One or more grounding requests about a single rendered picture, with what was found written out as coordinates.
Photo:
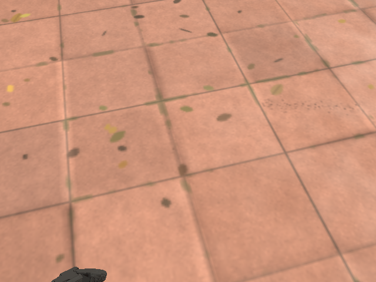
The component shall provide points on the left robot hand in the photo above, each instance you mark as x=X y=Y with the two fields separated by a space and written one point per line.
x=82 y=275

